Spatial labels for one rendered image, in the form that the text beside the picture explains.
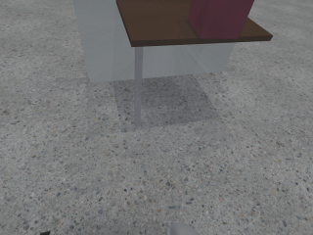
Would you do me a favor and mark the carton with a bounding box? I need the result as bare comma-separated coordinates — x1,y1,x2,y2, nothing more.
188,0,254,39

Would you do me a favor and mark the robot right thigh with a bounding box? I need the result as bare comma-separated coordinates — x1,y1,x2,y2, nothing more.
165,222,199,235

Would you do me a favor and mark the table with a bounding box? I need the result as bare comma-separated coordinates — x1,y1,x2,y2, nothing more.
115,0,273,127

